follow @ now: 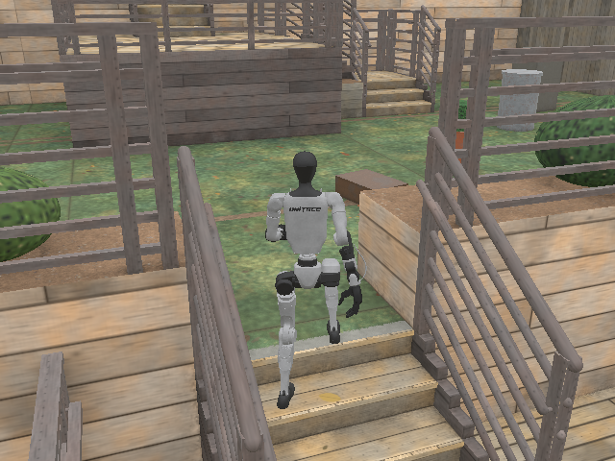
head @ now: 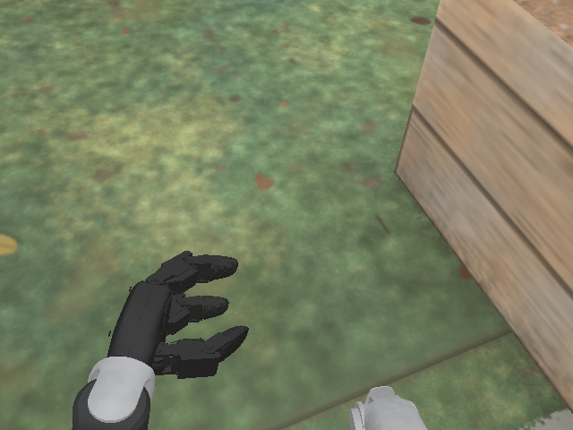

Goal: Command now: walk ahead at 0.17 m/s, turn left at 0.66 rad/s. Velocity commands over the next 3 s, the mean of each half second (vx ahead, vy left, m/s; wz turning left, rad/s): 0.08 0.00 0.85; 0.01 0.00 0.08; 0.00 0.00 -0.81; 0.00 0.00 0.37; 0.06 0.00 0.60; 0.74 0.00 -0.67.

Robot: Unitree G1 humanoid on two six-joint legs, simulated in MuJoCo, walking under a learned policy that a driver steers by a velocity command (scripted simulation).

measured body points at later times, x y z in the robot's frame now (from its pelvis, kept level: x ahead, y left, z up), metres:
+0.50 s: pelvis +0.13 +0.04 +0.13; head +0.12 +0.07 +0.58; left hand +0.13 +0.38 +0.02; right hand +0.40 -0.13 +0.07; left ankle +0.14 +0.15 -0.57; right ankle +0.21 -0.13 -0.51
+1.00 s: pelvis +0.20 +0.03 +0.16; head +0.23 +0.03 +0.61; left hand +0.22 +0.34 +0.09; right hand +0.50 -0.09 +0.08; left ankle +0.12 +0.15 -0.50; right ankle +0.29 -0.04 -0.57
